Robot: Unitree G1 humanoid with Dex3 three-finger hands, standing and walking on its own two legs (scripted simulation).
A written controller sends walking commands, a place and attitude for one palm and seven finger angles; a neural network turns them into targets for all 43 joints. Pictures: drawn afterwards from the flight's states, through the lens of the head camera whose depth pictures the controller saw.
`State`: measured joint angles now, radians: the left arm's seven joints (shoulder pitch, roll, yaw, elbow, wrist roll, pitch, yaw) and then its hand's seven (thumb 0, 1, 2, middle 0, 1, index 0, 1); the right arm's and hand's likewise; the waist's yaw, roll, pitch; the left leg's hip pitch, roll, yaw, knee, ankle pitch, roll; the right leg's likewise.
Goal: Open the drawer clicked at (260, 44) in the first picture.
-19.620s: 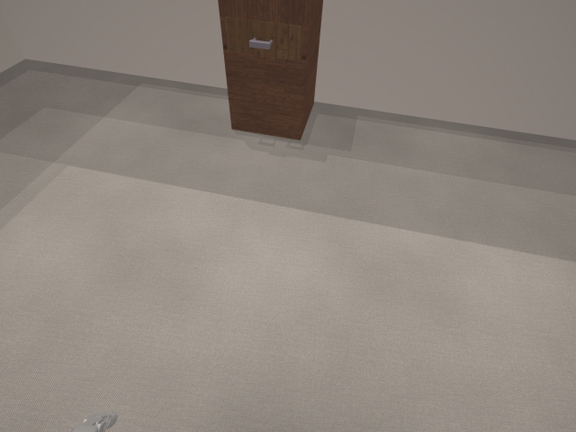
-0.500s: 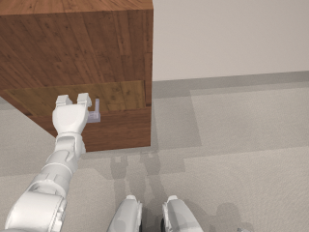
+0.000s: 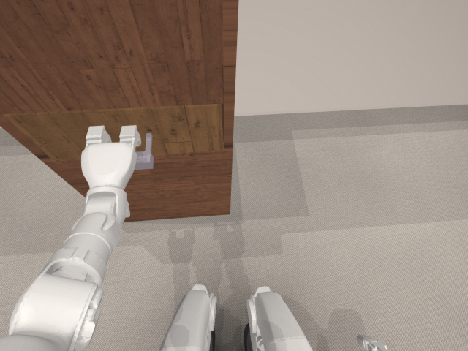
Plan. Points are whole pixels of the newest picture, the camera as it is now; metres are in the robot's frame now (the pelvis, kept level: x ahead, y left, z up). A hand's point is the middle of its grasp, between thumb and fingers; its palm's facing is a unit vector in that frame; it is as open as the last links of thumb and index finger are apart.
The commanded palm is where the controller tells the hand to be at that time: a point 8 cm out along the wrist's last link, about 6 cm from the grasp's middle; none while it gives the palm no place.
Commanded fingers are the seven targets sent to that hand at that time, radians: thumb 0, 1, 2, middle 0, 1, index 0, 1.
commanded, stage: lower the fingers behind the handle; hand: left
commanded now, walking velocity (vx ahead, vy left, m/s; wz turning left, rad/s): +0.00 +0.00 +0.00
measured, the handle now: (127, 150) +0.49 +0.22 -0.05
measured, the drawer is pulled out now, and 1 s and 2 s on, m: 0.00 0.00 0.00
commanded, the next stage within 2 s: lift the fingers back up to retry in 0.34 s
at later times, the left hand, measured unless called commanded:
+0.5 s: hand (118, 169) +0.44 +0.23 -0.05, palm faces +0.01 +0.01 -1.00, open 13.8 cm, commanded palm +0.42 +0.22 -0.01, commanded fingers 0.00 -0.50 0.30 -0.30 -1.20 -0.30 -1.20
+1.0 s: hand (109, 155) +0.45 +0.23 +0.00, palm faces -0.02 -0.04 -1.00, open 13.8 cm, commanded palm +0.42 +0.22 +0.06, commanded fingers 0.00 -0.50 0.30 -0.30 -1.20 -0.30 -1.20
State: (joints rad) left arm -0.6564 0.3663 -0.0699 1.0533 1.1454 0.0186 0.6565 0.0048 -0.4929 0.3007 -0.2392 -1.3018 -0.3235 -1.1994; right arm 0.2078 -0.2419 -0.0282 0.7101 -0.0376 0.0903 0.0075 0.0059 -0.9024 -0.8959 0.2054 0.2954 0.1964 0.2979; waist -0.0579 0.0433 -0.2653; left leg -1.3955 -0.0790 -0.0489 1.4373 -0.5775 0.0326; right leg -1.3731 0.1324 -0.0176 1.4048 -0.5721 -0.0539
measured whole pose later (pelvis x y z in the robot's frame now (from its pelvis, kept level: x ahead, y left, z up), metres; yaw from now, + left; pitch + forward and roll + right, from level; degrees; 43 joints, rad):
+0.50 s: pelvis -0.01 +0.01 -0.01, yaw -1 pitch +31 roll -3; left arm -0.69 0.39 -0.07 1.03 1.13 0.01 0.60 0.00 -0.49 0.30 -0.28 -1.39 -0.32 -1.20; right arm 0.26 -0.25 -0.01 0.70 -0.02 0.09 -0.01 0.01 -0.90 -0.90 0.21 0.30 0.20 0.30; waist -0.07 0.05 -0.26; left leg -1.43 -0.08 -0.04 1.46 -0.57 0.05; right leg -1.40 0.13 -0.01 1.42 -0.56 -0.04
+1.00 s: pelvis +0.03 +0.01 +0.05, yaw -1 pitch +27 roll -2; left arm -0.56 0.36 -0.05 0.98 1.10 0.02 0.59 0.00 -0.49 0.30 -0.32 -1.21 -0.32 -1.20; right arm 0.27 -0.23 -0.04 0.71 -0.02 0.13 -0.01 0.01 -0.90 -0.90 0.21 0.30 0.20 0.30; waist -0.07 0.05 -0.24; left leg -1.15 -0.07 -0.05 1.22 -0.54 0.05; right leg -1.12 0.14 0.02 1.17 -0.52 -0.04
